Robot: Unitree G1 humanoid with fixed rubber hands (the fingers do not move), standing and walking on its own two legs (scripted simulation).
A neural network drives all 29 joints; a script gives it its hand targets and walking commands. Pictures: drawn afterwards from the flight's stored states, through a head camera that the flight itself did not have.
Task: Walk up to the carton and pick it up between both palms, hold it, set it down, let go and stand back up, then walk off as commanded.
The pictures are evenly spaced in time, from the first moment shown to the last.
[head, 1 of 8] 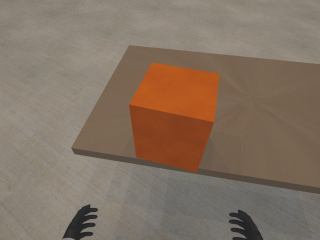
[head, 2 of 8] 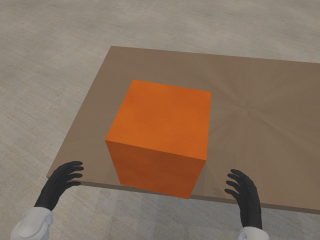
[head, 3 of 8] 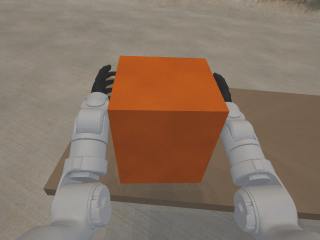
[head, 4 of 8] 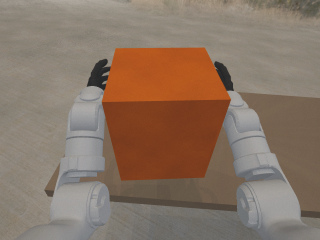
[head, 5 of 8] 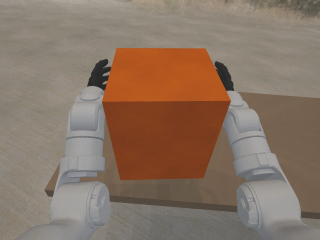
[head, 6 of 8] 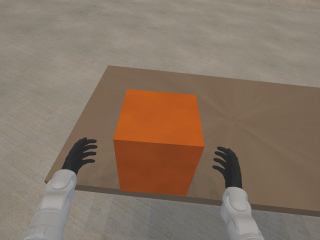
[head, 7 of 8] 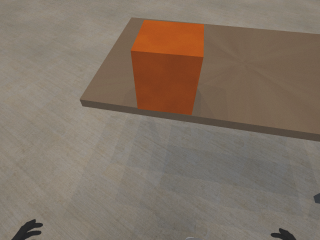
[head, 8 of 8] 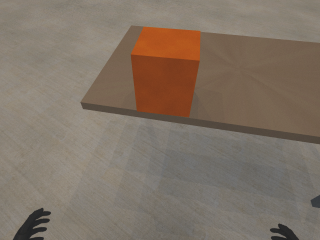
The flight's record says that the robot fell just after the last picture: no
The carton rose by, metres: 0.21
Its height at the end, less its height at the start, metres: +0.00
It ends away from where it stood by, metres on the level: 0.01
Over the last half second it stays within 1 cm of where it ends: yes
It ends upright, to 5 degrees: yes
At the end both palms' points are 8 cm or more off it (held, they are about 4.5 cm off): yes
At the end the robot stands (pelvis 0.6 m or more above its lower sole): yes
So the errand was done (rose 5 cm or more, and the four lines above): yes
